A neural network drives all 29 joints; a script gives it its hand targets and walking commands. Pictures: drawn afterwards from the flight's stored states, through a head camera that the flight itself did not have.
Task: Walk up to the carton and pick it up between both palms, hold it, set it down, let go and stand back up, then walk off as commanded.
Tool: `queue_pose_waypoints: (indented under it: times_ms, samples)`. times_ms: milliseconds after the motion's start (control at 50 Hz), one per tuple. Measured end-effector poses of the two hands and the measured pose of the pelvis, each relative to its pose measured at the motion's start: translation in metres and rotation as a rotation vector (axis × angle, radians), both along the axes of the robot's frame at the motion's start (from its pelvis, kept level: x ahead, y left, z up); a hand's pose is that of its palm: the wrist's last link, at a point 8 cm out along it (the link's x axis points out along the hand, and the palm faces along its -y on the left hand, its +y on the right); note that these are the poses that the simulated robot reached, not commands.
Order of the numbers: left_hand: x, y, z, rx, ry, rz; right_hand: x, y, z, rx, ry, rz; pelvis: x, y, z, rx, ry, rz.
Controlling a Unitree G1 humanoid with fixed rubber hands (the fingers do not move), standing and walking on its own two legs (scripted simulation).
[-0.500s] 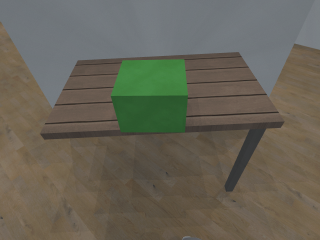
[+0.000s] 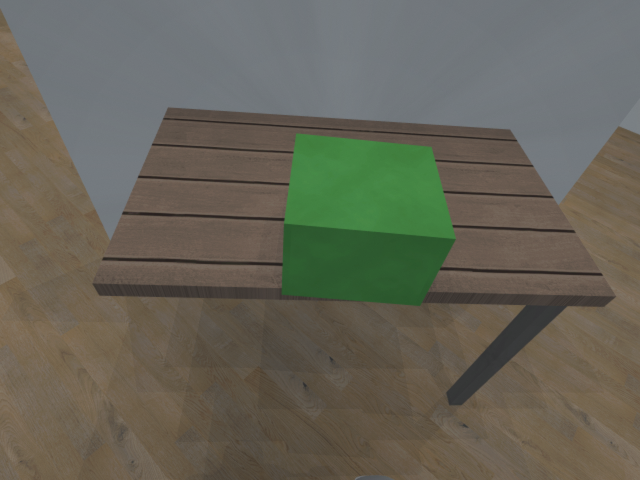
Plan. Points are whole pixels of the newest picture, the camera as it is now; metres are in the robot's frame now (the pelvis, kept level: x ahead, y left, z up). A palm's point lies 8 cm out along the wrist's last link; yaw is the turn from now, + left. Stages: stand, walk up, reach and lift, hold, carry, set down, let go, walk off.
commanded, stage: walk up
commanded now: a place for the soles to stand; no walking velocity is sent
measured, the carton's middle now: (357, 219) +0.52 -0.07 +0.01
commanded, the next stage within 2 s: none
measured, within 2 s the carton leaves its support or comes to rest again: neither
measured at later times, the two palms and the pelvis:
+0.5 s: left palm out of the picture +0.17 +0.26 -0.12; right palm out of the picture +0.14 -0.36 -0.09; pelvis +0.11 -0.03 +0.00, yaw +1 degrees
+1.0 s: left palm (173, 411) +0.25 +0.20 -0.12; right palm (596, 443) +0.21 -0.41 -0.11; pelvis +0.18 -0.10 +0.00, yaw -1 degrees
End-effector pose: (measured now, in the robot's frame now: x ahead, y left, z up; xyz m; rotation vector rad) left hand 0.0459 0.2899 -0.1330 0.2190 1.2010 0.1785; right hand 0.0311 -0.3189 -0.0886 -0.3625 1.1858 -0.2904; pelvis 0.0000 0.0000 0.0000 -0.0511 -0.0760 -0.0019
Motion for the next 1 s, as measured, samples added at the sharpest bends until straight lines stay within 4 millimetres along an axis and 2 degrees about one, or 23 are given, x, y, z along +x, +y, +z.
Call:
queue_pose_waypoints:
  times_ms: [60,120,200,280,420,580,700,840,1000]
  samples:
    - [0.011,0.006,0.006,-0.019,0.015,0.003,0.011,0.006,0.018,-0.033,0.012,-0.001,0.013,0.009,0.012,-0.007,0.015,0.004]
    - [0.021,0.011,0.009,-0.028,0.032,0.006,0.026,0.01,0.029,-0.054,0.008,0.002,0.026,0.015,0.018,-0.013,0.024,0.004]
    - [0.039,0.012,0.008,-0.034,0.035,0.015,0.045,0.01,0.032,-0.069,0.005,0.005,0.043,0.017,0.019,-0.001,0.025,0.013]
    - [0.058,0.007,0.007,-0.03,0.027,0.026,0.065,0.005,0.027,-0.071,-0.002,0.015,0.059,0.012,0.016,0.032,0.025,0.026]
    - [0.092,-0.012,0.009,-0.002,0.019,0.023,0.095,-0.016,0.009,-0.04,0.002,0.017,0.088,-0.011,0.009,0.079,0.031,0.029]
    - [0.147,-0.057,0.003,0.033,-0.014,-0.015,0.13,-0.06,-0.025,0.004,-0.002,-0.008,0.128,-0.06,-0.012,0.082,0.003,0.002]
    - [0.172,-0.083,0.015,0.041,-0.043,-0.015,0.158,-0.082,-0.022,0.025,-0.028,-0.005,0.153,-0.087,-0.005,0.093,-0.044,0.001]
    - [0.193,-0.096,0.02,0.054,-0.042,-0.019,0.177,-0.096,-0.023,0.043,-0.019,-0.022,0.175,-0.102,-0.002,0.097,-0.051,-0.007]
    - [0.204,-0.094,0.012,0.058,-0.028,-0.022,0.176,-0.096,-0.021,0.013,0.034,-0.055,0.185,-0.099,-0.004,0.073,-0.038,-0.019]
